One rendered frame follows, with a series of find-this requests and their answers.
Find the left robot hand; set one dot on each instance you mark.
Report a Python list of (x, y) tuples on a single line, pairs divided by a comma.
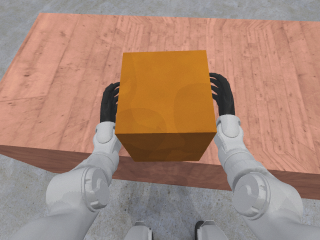
[(109, 107)]

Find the robot right upper arm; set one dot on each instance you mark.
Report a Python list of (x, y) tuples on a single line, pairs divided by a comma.
[(271, 209)]

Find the right robot forearm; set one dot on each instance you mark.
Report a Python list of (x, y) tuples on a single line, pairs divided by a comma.
[(233, 155)]

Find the robot right foot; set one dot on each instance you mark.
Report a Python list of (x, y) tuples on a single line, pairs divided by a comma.
[(197, 226)]

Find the robot left upper arm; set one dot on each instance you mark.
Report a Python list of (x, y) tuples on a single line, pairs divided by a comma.
[(74, 199)]

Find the pedestal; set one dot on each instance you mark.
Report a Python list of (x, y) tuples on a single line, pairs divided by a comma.
[(51, 93)]

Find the right robot hand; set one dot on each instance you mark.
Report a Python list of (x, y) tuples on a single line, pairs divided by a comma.
[(224, 97)]

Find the right robot shin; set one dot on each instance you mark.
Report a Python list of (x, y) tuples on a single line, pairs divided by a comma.
[(208, 222)]

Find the carton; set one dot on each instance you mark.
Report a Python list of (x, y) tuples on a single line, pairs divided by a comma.
[(165, 110)]

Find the left robot forearm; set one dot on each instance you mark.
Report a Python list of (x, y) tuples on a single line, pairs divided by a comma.
[(105, 155)]

